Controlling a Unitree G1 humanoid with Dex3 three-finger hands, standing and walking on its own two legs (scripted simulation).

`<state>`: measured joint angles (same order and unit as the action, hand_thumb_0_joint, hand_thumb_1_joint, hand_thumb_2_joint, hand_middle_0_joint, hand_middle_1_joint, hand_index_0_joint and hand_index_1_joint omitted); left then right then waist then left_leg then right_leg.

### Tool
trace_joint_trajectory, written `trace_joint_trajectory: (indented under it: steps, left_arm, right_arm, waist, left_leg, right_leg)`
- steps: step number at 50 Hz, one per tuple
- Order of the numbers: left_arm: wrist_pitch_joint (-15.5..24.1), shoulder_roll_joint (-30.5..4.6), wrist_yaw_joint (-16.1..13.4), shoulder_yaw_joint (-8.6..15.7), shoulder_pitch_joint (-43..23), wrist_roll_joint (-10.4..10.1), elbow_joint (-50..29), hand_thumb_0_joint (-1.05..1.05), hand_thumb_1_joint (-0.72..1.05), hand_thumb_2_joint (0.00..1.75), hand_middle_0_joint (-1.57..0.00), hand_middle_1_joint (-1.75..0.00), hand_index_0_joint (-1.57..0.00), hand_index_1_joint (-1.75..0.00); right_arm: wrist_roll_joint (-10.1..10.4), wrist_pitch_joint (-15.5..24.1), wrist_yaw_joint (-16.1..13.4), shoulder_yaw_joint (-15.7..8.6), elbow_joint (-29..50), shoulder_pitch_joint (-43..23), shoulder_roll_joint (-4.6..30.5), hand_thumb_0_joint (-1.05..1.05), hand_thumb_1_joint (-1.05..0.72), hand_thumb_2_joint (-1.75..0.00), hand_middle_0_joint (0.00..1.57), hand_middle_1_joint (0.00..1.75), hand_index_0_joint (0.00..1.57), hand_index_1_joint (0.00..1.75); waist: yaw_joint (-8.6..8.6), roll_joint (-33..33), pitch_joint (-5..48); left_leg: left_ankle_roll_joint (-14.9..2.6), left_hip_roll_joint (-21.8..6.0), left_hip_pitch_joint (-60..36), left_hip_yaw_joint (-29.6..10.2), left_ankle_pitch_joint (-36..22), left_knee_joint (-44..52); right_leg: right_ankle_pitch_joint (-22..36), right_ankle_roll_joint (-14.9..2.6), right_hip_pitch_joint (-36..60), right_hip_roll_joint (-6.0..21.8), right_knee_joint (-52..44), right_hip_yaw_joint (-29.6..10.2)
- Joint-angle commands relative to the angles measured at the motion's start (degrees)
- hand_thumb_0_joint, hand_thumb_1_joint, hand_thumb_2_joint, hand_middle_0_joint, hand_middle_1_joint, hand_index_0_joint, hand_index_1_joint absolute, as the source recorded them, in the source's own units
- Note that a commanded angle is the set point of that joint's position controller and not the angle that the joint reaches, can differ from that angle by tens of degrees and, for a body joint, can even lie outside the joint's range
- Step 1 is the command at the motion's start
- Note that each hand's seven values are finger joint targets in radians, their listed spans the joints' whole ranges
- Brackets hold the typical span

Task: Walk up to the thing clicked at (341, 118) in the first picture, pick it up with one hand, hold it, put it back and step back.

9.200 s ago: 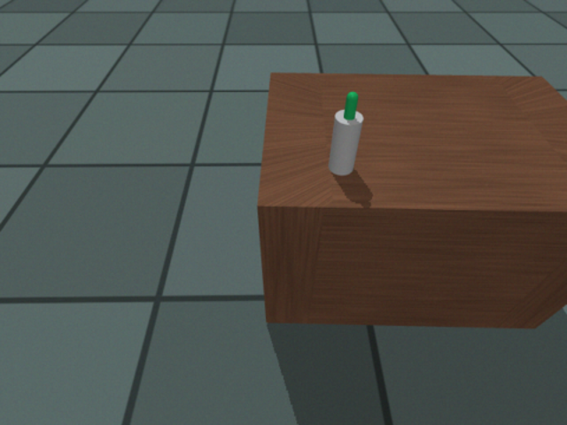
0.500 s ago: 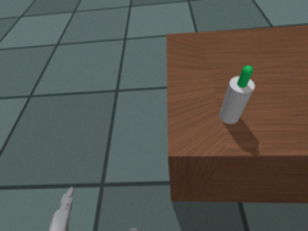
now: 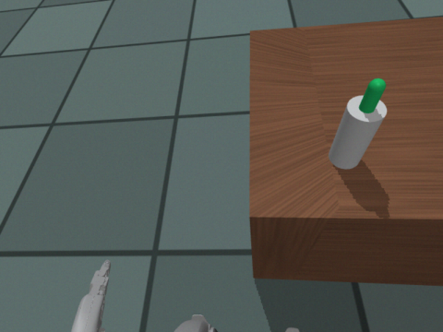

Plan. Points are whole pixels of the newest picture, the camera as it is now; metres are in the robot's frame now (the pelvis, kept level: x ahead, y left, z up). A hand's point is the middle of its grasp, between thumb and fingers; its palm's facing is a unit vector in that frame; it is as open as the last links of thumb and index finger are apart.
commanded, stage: go down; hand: right
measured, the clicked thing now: (358, 125) +0.51 -0.22 +0.03
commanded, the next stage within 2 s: approach in 1.10 s
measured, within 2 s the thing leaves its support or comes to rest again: neither
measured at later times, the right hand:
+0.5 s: hand out of the picture +0.43 -0.40 +0.12, palm faces +0.24 +0.97 +0.02, open 17.7 cm
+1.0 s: hand out of the picture +0.42 -0.40 +0.12, palm faces +0.25 +0.97 +0.00, open 17.7 cm
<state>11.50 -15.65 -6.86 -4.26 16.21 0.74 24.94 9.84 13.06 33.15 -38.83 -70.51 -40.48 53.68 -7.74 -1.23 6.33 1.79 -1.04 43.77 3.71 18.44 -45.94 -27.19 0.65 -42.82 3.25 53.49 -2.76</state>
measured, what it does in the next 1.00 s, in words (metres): stands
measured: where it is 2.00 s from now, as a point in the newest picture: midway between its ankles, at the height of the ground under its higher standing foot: outside the picture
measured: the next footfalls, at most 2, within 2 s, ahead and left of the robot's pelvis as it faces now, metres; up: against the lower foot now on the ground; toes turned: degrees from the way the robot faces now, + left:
none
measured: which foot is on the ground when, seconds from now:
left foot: down 0.00-1.00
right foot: down 0.00-1.00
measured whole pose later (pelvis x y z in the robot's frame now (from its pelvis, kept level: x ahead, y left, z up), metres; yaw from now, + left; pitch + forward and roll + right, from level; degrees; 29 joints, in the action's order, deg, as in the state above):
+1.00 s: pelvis +0.00 +0.00 -0.01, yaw +0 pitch +18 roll +4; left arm 10.0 -15.9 -5.7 -3.4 17.9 1.0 20.7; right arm 7.9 12.1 32.0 -39.2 -71.1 -43.5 55.9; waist -8.5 -1.3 6.8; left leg 1.8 -0.9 47.8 4.0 19.3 -48.7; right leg -28.3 0.6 -47.1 3.3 56.8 -3.3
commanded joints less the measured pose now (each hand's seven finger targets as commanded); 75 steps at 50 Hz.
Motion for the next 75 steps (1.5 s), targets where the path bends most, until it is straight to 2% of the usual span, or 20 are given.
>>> trace_joint_trajectory:
  steps: [1,5,17,21,26,36,38,40,47,50,53,57,58,59,61,64,67,70,71,75]
  left_arm:
    - [2.7,-10.9,-1.3,5.4,1.9,0.0,-8.2,0.0,-0.58,0.07,-0.05,-0.05,-0.04,-0.06]
    - [2.7,-9.6,-1.0,4.6,2.1,0.1,-7.3,0.0,-0.58,0.07,-0.05,-0.05,-0.04,-0.06]
    - [2.4,-10.5,-0.6,5.4,1.9,0.3,-11.6,0.0,-0.58,0.07,-0.05,-0.05,-0.04,-0.06]
    - [2.1,-10.9,-0.5,5.8,1.9,0.4,-11.9,0.0,-0.57,0.06,-0.05,-0.05,-0.05,-0.06]
    - [1.7,-10.9,-0.2,6.1,0.6,0.4,-11.0,0.0,-0.57,0.07,-0.05,-0.05,-0.05,-0.06]
    - [0.9,-10.5,0.1,6.1,5.0,0.1,-10.3,0.0,-0.56,0.06,-0.05,-0.05,-0.05,-0.05]
    - [1.6,-11.1,0.0,6.2,-0.4,-0.1,-15.6,0.0,-0.57,0.06,-0.05,-0.05,-0.05,-0.05]
    - [1.6,-10.3,0.0,5.6,1.7,-0.2,-15.6,0.0,-0.56,0.06,-0.05,-0.05,-0.05,-0.05]
    - [1.4,-10.2,0.0,5.9,3.0,0.0,-11.2,0.0,-0.56,0.06,-0.05,-0.05,-0.05,-0.05]
    - [1.7,-12.1,-0.4,7.4,0.6,-0.2,-13.4,0.0,-0.57,0.06,-0.05,-0.05,-0.05,-0.05]
    - [1.5,-9.7,-0.3,4.6,1.8,-0.5,-14.6,0.0,-0.56,0.06,-0.05,-0.05,-0.05,-0.05]
    - [0.8,-10.5,-0.5,5.8,5.8,-0.4,-8.7,0.0,-0.56,0.06,-0.05,-0.05,-0.05,-0.05]
    - [1.6,-10.4,-0.4,5.2,-0.3,-0.4,-14.6,0.0,-0.56,0.05,-0.05,-0.05,-0.05,-0.05]
    - [1.9,-11.6,-0.8,6.8,-0.1,-0.2,-15.0,0.0,-0.56,0.05,-0.05,-0.05,-0.05,-0.05]
    - [1.5,-10.3,-0.5,5.3,3.0,-0.2,-14.1,0.0,-0.58,0.05,-0.06,-0.05,-0.05,-0.06]
    - [1.4,-8.5,-0.1,4.0,4.1,-0.1,-10.1,0.0,-0.57,0.05,-0.06,-0.05,-0.05,-0.06]
    - [2.3,-12.7,-0.3,8.1,1.6,0.3,-13.5,0.0,-0.58,0.05,-0.06,-0.05,-0.05,-0.06]
    - [2.3,-10.6,0.1,6.5,3.3,0.4,-13.1,0.0,-0.57,0.05,-0.06,-0.05,-0.05,-0.06]
    - [2.6,-10.4,0.4,6.1,1.3,0.3,-15.1,0.0,-0.58,0.06,-0.06,-0.05,-0.05,-0.06]
    - [2.0,-9.9,1.2,7.0,5.6,0.9,-14.7,0.0,-0.57,0.05,-0.06,-0.05,-0.05,-0.06]
  right_arm:
    - [1.0,3.6,0.0,-3.7,12.3,-19.2,25.9,0.0,0.58,-0.06,0.04,0.06,0.05,0.06]
    - [0.6,3.3,0.2,-2.1,10.1,-19.4,23.9,0.0,0.6,-0.06,0.04,0.06,0.05,0.06]
    - [-0.1,3.4,0.1,-2.2,10.8,-23.1,25.5,0.0,0.61,-0.06,0.04,0.06,0.04,0.06]
    - [-0.3,3.0,-0.6,-3.5,12.7,-23.3,27.6,0.0,0.61,-0.06,0.03,0.06,0.04,0.06]
    - [-0.7,2.7,-1.0,-2.1,9.8,-23.4,25.1,0.0,0.59,-0.07,0.04,0.06,0.05,0.06]
    - [-0.1,1.9,-0.9,-2.7,8.8,-19.6,25.0,0.0,0.6,-0.06,0.04,0.06,0.05,0.06]
    - [-0.8,2.5,-1.2,-2.9,10.8,-22.9,26.0,0.0,0.61,-0.07,0.03,0.06,0.04,0.06]
    - [-0.6,2.7,-1.2,-2.6,9.3,-21.7,25.4,0.0,0.61,-0.06,0.03,0.06,0.04,0.06]
    - [0.0,2.8,-0.6,-2.1,12.2,-21.5,24.4,0.0,0.59,-0.06,0.04,0.06,0.05,0.06]
    - [0.1,2.9,-0.7,-3.4,12.4,-20.9,25.8,0.0,0.58,-0.06,0.04,0.06,0.05,0.06]
    - [0.4,2.9,-0.3,-3.8,15.1,-20.4,25.8,0.0,0.6,-0.06,0.04,0.06,0.05,0.06]
    - [0.9,2.0,-0.7,-3.4,11.7,-18.2,25.2,0.0,0.55,-0.07,0.05,0.06,0.05,0.06]
    - [0.7,2.2,-0.8,-2.6,12.5,-20.2,23.9,0.0,0.57,-0.07,0.04,0.06,0.05,0.06]
    - [0.5,2.5,-0.9,-2.6,13.3,-21.4,24.2,0.0,0.56,-0.07,0.04,0.06,0.05,0.06]
    - [0.1,2.9,-0.8,-3.0,13.4,-20.2,25.1,0.0,0.56,-0.06,0.04,0.05,0.04,0.05]
    - [0.8,2.5,-0.3,0.1,8.3,-16.4,19.0,0.0,0.56,-0.06,0.04,0.05,0.04,0.05]
    - [1.3,3.6,-0.2,1.1,10.9,-19.7,17.8,0.0,0.55,-0.07,0.04,0.05,0.04,0.05]
    - [1.8,4.9,-0.4,2.2,10.8,-19.2,14.2,0.0,0.56,-0.06,0.04,0.05,0.05,0.05]
    - [2.2,5.3,-0.6,4.2,8.7,-18.7,10.2,0.0,0.55,-0.07,0.04,0.05,0.05,0.05]
    - [1.5,8.0,-3.2,3.3,11.4,-20.2,10.4,0.0,0.54,-0.06,0.04,0.05,0.05,0.05]
  waist:
    - [1.32,14.0,23.8]
    - [0.82,14.7,21.2]
    - [0.11,16.0,24.4]
    - [1.14,18.7,26.5]
    - [0.39,18.0,24.5]
    - [0.48,14.3,21.6]
    - [0.37,12.5,23.9]
    - [0.16,12.3,21.4]
    - [0.72,17.4,23.6]
    - [0.42,15.4,26.2]
    - [1.28,15.5,28.0]
    - [0.81,15.0,20.5]
    - [0.77,14.5,21.6]
    - [0.24,14.5,23.6]
    - [0.85,15.2,23.7]
    - [0.35,14.1,18.2]
    - [-1.24,14.2,22.1]
    - [-1.47,13.1,23.7]
    - [-2.22,12.9,22.8]
    - [-2.4,14.3,24.8]
  left_leg:
    - [-2.93,1.3,-12.9,-1.2,-15.9,1.8]
    - [-2.99,1.7,-9.4,-0.8,-14.2,1.4]
    - [-3.12,1.8,-8.5,-0.6,-13.9,0.1]
    - [-3.28,2.0,-8.4,-0.4,-14.4,0.4]
    - [-3.47,2.5,-6.4,0.1,-14.2,-0.1]
    - [-3.19,2.0,-9.4,-0.3,-13.9,1.0]
    - [-3.09,1.5,-12.0,-1.1,-14.4,0.6]
    - [-2.8,1.5,-11.4,-1.1,-11.4,1.2]
    - [-3.16,1.7,-7.4,-0.8,-13.0,-0.4]
    - [-3.12,1.4,-9.5,-1.1,-14.5,-0.6]
    - [-3.01,1.2,-12.5,-1.2,-16.0,-0.4]
    - [-3.01,1.9,-7.6,-0.4,-12.4,0.1]
    - [-3.11,1.7,-7.6,-0.6,-11.6,0.1]
    - [-3.13,1.8,-7.9,-0.5,-11.8,0.0]
    - [-3.11,1.6,-8.7,-0.6,-12.4,-0.1]
    - [-3.12,2.1,-5.2,-0.3,-10.6,-0.5]
    - [-3.09,2.2,-3.3,-0.2,-10.3,-1.5]
    - [-2.75,1.9,-3.6,-0.5,-12.9,-2.8]
    - [-2.78,2.1,-2.1,-0.3,-12.2,-3.4]
    - [-2.64,1.7,-1.4,-1.1,-13.2,-5.1]
  right_leg:
    - [28.3,-0.42,12.2,-1.9,-6.2,-0.3]
    - [28.7,-0.06,12.1,-1.5,-5.9,-0.6]
    - [29.0,0.0,12.2,-1.3,-4.3,-0.9]
    - [33.6,0.66,15.4,-1.0,-4.3,-1.2]
    - [37.5,1.08,15.2,-0.1,-4.0,-1.9]
    - [28.4,0.03,10.4,-1.3,-5.4,-0.9]
    - [24.1,-0.69,7.9,-1.8,-5.1,-0.3]
    - [19.1,-0.94,7.0,-2.0,-5.5,0.0]
    - [27.9,-0.01,11.3,-1.6,-4.2,-0.8]
    - [26.7,-0.43,10.9,-1.8,-3.7,-0.6]
    - [26.9,-0.61,10.9,-2.2,-3.9,-0.3]
    - [26.4,-0.29,9.9,-1.8,-5.1,-0.9]
    - [25.1,-0.35,9.9,-1.6,-5.0,-0.9]
    - [25.2,-0.22,11.5,-1.4,-4.8,-1.0]
    - [25.9,-0.14,11.2,-1.7,-4.7,-0.8]
    - [25.2,-0.14,8.5,-1.5,-4.8,-1.0]
    - [26.0,0.18,11.1,-1.0,-3.9,-1.6]
    - [28.8,0.05,10.9,-1.1,-1.8,-1.4]
    - [29.9,0.18,10.5,-0.8,-1.5,-1.7]
    - [28.6,-0.11,8.9,-1.4,0.6,-0.8]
